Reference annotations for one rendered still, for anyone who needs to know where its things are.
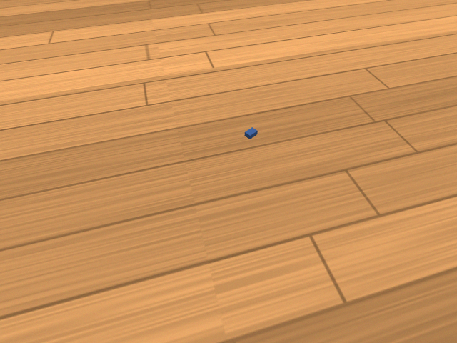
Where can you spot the small box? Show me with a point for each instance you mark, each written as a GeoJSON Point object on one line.
{"type": "Point", "coordinates": [251, 133]}

